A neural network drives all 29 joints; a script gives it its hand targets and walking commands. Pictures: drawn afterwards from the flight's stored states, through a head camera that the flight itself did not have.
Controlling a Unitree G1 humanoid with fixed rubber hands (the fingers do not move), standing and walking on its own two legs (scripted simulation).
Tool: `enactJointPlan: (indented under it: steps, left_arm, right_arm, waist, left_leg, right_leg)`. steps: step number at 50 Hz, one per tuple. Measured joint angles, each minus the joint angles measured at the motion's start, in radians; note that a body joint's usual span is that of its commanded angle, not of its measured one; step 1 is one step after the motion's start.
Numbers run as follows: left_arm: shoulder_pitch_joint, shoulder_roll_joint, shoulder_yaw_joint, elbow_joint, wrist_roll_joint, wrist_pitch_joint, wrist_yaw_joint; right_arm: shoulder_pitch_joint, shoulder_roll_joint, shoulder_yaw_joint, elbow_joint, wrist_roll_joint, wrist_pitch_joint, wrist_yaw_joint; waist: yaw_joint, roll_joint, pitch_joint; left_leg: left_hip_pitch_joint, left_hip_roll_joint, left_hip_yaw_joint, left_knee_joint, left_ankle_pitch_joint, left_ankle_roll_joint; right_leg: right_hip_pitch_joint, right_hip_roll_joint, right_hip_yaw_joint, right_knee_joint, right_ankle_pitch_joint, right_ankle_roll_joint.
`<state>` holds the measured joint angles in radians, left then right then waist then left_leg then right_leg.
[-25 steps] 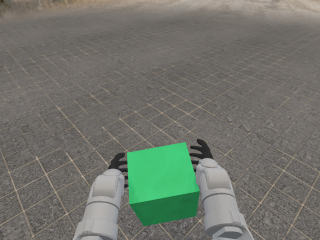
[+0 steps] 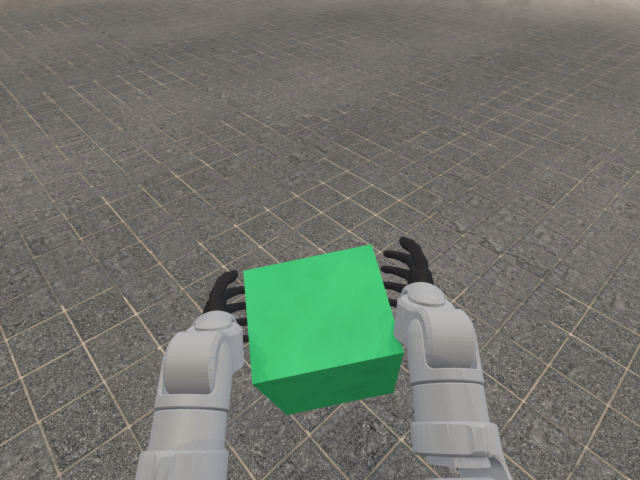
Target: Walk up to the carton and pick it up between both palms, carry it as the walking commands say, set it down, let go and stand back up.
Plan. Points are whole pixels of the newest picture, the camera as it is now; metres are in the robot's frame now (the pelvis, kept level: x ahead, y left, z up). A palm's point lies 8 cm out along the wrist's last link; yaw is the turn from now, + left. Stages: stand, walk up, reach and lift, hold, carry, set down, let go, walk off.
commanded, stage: carry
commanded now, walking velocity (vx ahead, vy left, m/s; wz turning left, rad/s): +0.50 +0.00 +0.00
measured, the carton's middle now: (325, 337) +0.33 +0.00 +0.02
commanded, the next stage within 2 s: none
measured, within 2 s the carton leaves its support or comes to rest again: neither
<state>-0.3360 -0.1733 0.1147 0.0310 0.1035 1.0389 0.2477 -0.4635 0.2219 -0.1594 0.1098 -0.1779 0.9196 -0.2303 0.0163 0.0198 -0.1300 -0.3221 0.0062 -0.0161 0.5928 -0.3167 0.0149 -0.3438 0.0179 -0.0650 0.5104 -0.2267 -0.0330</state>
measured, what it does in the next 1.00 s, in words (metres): walks ahead: right foot, then left foot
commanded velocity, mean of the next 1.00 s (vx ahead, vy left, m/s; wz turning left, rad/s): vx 0.50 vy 0.00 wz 0.00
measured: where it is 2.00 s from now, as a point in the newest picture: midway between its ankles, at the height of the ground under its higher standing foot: (307, 287)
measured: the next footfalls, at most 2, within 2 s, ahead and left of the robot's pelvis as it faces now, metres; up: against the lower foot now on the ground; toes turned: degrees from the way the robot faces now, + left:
right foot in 0.40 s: +0.29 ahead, -0.09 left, +0.00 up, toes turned -8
left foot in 0.72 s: +0.50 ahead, +0.13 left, +0.00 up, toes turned +9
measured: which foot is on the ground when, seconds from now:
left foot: down 0.00-0.42, up 0.44-0.70, down 0.72-1.00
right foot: down 0.00-0.16, up 0.18-0.38, down 0.40-0.78, up 0.80-1.00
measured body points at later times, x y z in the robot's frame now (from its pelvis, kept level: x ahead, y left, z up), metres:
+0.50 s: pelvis +0.23 +0.00 -0.01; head +0.24 +0.00 +0.44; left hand +0.54 +0.12 +0.08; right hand +0.55 -0.13 +0.08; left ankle +0.06 +0.09 -0.67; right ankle +0.25 -0.08 -0.73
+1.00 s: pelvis +0.53 +0.03 +0.01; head +0.56 +0.04 +0.46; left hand +0.85 +0.14 +0.09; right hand +0.84 -0.11 +0.10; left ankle +0.46 +0.13 -0.73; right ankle +0.57 -0.08 -0.71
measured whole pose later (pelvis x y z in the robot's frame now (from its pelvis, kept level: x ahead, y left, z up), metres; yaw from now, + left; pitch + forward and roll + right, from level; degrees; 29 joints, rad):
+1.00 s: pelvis +0.53 +0.03 +0.01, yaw -2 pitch +6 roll -1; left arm -0.29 -0.16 0.05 -0.24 0.06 1.16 0.29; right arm -0.33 0.17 -0.07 -0.20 -0.04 1.12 -0.28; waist -0.04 -0.01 -0.06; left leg -0.18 0.06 0.19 0.41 -0.33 0.02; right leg -0.50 -0.03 -0.13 0.67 -0.37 0.01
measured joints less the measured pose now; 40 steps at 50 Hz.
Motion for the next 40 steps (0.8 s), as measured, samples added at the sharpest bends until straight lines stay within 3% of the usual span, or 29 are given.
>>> enactJointPlan:
  steps: [4,7,10,14,16,20,21,23,25,27,29,32,36,38,40]
  left_arm:
    - [-0.011,-0.004,-0.076,-0.039,-0.012,0.075,0.029]
    - [0.003,0.001,-0.090,-0.101,-0.026,0.133,0.049]
    - [0.014,0.004,-0.052,-0.139,-0.013,0.157,0.065]
    - [0.026,0.008,-0.033,-0.160,-0.039,0.172,0.069]
    - [0.024,0.007,-0.045,-0.171,-0.056,0.178,0.070]
    - [0.001,0.000,-0.054,-0.191,-0.053,0.175,0.071]
    - [-0.009,-0.004,-0.059,-0.180,-0.045,0.166,0.073]
    - [-0.029,-0.011,-0.081,-0.148,-0.033,0.155,0.076]
    - [-0.039,-0.014,-0.089,-0.133,-0.025,0.157,0.079]
    - [-0.032,-0.012,-0.080,-0.140,-0.023,0.159,0.078]
    - [-0.022,-0.009,-0.066,-0.163,-0.028,0.157,0.074]
    - [-0.012,-0.005,-0.048,-0.210,-0.050,0.138,0.061]
    - [-0.004,-0.002,-0.058,-0.262,-0.081,0.123,0.046]
    - [0.009,0.002,-0.055,-0.269,-0.070,0.125,0.039]
    - [0.028,0.008,-0.039,-0.271,-0.063,0.127,0.037]
  right_arm:
    - [0.091,-0.036,0.001,-0.123,0.046,0.079,-0.008]
    - [0.125,-0.047,0.014,-0.172,0.101,0.145,-0.029]
    - [0.112,-0.042,0.064,-0.172,0.123,0.192,-0.048]
    - [0.115,-0.044,0.100,-0.195,0.125,0.232,-0.078]
    - [0.122,-0.046,0.088,-0.214,0.126,0.237,-0.085]
    - [0.114,-0.043,0.066,-0.261,0.130,0.247,-0.087]
    - [0.112,-0.042,0.059,-0.273,0.130,0.248,-0.088]
    - [0.120,-0.046,0.036,-0.281,0.127,0.242,-0.086]
    - [0.131,-0.049,0.024,-0.285,0.137,0.242,-0.081]
    - [0.134,-0.050,0.028,-0.279,0.149,0.240,-0.072]
    - [0.131,-0.049,0.040,-0.273,0.151,0.232,-0.065]
    - [0.118,-0.044,0.053,-0.297,0.143,0.216,-0.069]
    - [0.117,-0.043,0.059,-0.329,0.112,0.191,-0.076]
    - [0.120,-0.045,0.078,-0.323,0.110,0.193,-0.074]
    - [0.101,-0.039,0.093,-0.293,0.110,0.202,-0.074]
  waist:
    - [-0.018,0.001,-0.044]
    - [-0.015,-0.022,-0.064]
    - [-0.019,-0.025,-0.078]
    - [-0.029,0.007,-0.056]
    - [-0.040,0.015,-0.032]
    - [-0.053,0.022,0.005]
    - [-0.056,0.034,0.010]
    - [-0.055,0.051,0.014]
    - [-0.038,0.035,0.020]
    - [-0.024,0.021,0.033]
    - [-0.002,0.007,0.050]
    - [0.028,0.002,0.081]
    - [0.049,-0.007,0.095]
    - [0.048,-0.051,0.078]
    - [0.032,-0.067,0.066]
  left_leg:
    - [-0.039,0.008,0.048,0.045,-0.087,0.002]
    - [0.016,-0.011,0.102,-0.064,0.026,0.025]
    - [0.062,-0.027,0.144,-0.085,-0.022,0.041]
    - [0.139,-0.010,0.164,-0.131,-0.065,0.039]
    - [0.188,-0.001,0.155,-0.164,-0.075,0.032]
    - [0.265,0.026,0.140,-0.159,-0.144,0.005]
    - [0.263,0.043,0.126,-0.110,-0.180,-0.002]
    - [0.173,0.069,0.077,0.122,-0.197,-0.014]
    - [0.044,0.046,0.047,0.370,-0.195,-0.017]
    - [-0.068,0.035,0.053,0.472,-0.181,-0.017]
    - [-0.148,0.040,0.072,0.418,-0.160,-0.022]
    - [-0.201,0.046,0.091,0.174,-0.095,-0.027]
    - [-0.169,0.028,0.136,-0.131,0.152,-0.011]
    - [-0.120,0.002,0.169,-0.140,0.243,0.025]
    - [-0.100,-0.002,0.197,-0.089,0.149,0.040]
  right_leg:
    - [0.033,-0.019,-0.051,-0.005,-0.037,0.003]
    - [0.050,-0.049,-0.032,0.011,-0.084,0.027]
    - [0.006,-0.071,-0.016,0.140,-0.161,0.031]
    - [-0.095,-0.051,-0.022,0.282,-0.242,0.018]
    - [-0.125,-0.042,-0.043,0.244,-0.206,0.020]
    - [-0.119,-0.023,-0.104,0.024,-0.011,0.008]
    - [-0.101,-0.014,-0.122,0.009,0.071,-0.012]
    - [-0.084,-0.006,-0.159,0.049,0.029,-0.038]
    - [-0.060,-0.014,-0.166,0.053,-0.035,-0.044]
    - [-0.020,-0.024,-0.165,0.017,-0.051,-0.030]
    - [0.025,-0.030,-0.154,-0.030,-0.054,-0.024]
    - [0.098,-0.040,-0.136,-0.083,-0.072,-0.011]
    - [0.201,-0.059,-0.121,-0.083,-0.151,0.027]
    - [0.224,-0.098,-0.093,-0.021,-0.219,0.046]
    - [0.146,-0.117,-0.042,0.199,-0.225,0.050]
